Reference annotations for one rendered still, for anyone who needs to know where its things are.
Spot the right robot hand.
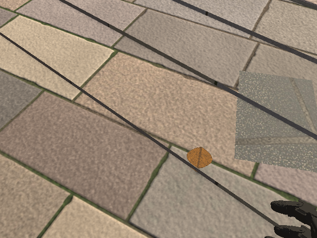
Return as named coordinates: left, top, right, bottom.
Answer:
left=265, top=199, right=317, bottom=238

